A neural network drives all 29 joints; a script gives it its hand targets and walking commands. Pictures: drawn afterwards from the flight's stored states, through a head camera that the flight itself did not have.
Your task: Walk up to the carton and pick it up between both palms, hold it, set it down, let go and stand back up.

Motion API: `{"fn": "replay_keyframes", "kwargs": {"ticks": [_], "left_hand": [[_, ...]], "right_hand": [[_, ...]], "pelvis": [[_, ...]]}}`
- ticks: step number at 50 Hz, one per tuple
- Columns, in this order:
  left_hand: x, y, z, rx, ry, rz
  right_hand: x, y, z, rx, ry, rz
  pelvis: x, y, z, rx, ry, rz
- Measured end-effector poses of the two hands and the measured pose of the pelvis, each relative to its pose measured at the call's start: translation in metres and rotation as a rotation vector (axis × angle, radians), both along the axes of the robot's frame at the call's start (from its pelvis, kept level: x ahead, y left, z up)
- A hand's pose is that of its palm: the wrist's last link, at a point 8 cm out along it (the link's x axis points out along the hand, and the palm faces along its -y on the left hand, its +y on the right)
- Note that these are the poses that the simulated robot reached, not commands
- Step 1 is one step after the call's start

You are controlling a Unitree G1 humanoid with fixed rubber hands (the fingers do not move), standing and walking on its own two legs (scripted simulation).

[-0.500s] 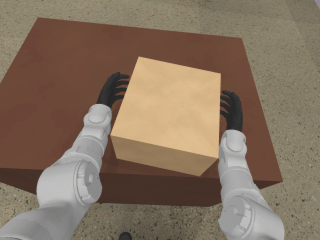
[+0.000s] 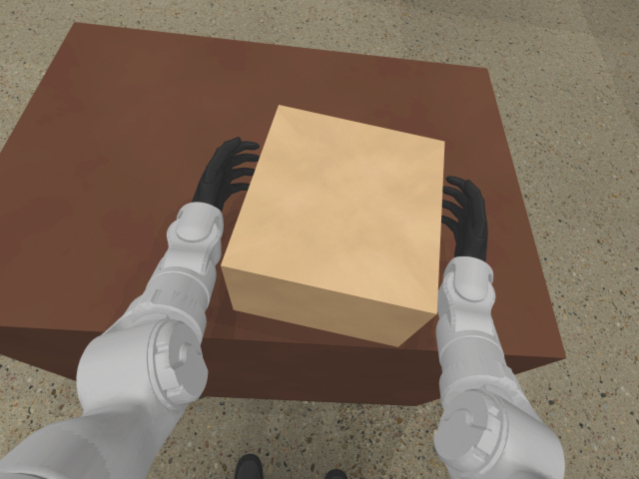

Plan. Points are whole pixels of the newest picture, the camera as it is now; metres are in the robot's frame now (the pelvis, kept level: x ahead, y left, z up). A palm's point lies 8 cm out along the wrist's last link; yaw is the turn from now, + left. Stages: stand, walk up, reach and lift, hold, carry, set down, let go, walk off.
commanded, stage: set down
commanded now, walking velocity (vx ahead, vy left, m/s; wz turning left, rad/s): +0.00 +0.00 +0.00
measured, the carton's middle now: (338, 226) +0.44 -0.03 -0.02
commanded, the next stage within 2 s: none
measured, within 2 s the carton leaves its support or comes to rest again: neither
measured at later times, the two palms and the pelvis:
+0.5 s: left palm (212, 198) +0.45 +0.14 +0.02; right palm (468, 246) +0.39 -0.18 +0.03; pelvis +0.00 +0.00 +0.00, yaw +0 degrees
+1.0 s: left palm (178, 194) +0.46 +0.19 +0.00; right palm (486, 247) +0.40 -0.22 +0.00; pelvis -0.01 +0.01 -0.03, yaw -1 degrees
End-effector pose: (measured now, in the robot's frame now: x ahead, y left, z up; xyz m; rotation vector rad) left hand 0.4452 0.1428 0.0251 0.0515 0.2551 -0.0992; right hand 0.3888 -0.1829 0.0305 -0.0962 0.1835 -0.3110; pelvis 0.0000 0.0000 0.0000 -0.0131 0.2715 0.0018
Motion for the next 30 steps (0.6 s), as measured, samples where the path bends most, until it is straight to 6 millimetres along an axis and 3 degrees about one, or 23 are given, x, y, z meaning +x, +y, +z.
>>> {"fn": "replay_keyframes", "kwargs": {"ticks": [23, 30], "left_hand": [[0.001, 0.001, -0.001, 0.004, 0.003, -0.002], [0.006, 0.002, -0.016, 0.015, 0.073, 0.030]], "right_hand": [[0.000, 0.000, 0.000, -0.004, 0.007, 0.004], [0.001, -0.003, -0.009, 0.056, 0.066, 0.008]], "pelvis": [[-0.003, 0.001, -0.001, 0.002, 0.002, -0.002], [-0.003, 0.003, -0.005, -0.004, 0.043, -0.024]]}}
